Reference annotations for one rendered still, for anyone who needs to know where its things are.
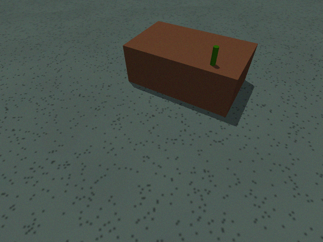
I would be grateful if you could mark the can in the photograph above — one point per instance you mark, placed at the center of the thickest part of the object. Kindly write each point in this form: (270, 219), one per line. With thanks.
(214, 55)

